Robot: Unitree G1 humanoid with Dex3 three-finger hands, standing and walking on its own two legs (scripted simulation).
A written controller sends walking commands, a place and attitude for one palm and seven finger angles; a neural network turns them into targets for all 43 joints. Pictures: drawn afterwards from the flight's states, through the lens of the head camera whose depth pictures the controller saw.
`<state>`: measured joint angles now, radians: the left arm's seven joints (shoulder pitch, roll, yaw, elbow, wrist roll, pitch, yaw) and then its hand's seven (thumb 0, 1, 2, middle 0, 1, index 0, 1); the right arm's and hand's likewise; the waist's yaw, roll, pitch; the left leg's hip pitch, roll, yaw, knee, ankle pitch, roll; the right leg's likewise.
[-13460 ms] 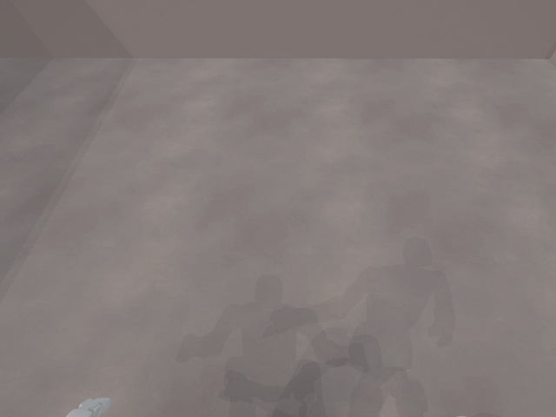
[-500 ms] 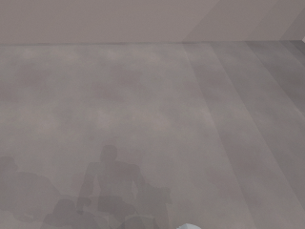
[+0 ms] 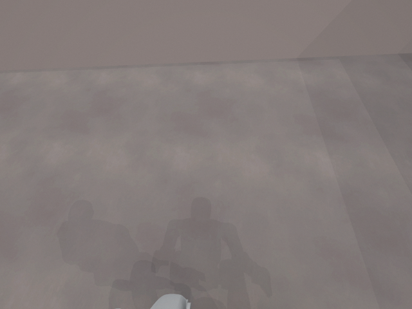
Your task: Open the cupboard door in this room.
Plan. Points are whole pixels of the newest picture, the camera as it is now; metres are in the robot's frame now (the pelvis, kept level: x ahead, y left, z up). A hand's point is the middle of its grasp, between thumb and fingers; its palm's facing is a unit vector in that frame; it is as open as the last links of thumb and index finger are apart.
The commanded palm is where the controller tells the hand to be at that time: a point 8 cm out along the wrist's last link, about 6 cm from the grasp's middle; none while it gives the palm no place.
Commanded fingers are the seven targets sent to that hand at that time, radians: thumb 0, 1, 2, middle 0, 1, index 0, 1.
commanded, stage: turn or walk to find it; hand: left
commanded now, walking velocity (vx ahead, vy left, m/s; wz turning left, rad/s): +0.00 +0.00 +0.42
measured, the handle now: out of the picture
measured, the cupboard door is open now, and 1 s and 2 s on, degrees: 0 0 0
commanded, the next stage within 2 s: none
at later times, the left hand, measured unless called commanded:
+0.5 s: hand out of the picture -0.02 +0.27 -0.17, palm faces +0.25 -0.94 -0.25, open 7.4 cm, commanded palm none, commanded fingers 0.00 0.90 0.90 -0.20 -0.30 -0.20 -0.30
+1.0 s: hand out of the picture -0.06 +0.20 -0.16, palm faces +0.42 -0.87 -0.26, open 7.4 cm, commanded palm none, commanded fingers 0.00 0.90 0.90 -0.20 -0.30 -0.20 -0.30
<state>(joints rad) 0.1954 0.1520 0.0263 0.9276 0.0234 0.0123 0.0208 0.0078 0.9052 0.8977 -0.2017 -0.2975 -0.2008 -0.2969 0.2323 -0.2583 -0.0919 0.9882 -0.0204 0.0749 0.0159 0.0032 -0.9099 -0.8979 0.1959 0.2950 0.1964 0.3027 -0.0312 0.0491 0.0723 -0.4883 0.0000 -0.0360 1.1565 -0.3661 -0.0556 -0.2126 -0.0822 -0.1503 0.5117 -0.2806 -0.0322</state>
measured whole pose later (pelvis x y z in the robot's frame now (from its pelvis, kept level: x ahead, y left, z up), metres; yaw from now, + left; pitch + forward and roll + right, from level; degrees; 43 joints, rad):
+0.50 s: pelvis -0.02 +0.05 +0.00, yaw +12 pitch +0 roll -1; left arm 0.20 0.26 0.06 0.98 0.02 0.06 0.01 0.01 0.91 0.90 -0.20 -0.30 -0.20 -0.30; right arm 0.14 -0.19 -0.03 0.95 -0.01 0.02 0.00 0.00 -0.91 -0.90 0.20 0.30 0.20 0.30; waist 0.02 -0.03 0.08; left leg -0.22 -0.01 0.01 0.47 -0.24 0.03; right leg -0.45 -0.10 -0.05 1.03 -0.43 0.09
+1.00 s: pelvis -0.04 +0.00 +0.00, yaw +26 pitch -1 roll +2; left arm 0.22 0.16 0.03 0.94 0.03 0.01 0.02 0.01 0.90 0.90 -0.20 -0.30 -0.20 -0.30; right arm 0.22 -0.25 -0.08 1.00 -0.02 0.08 0.02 0.00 -0.91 -0.90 0.19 0.29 0.20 0.30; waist -0.01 0.02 0.08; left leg -0.42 0.03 -0.01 1.02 -0.42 -0.07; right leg -0.22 -0.12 -0.20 0.51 -0.28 -0.02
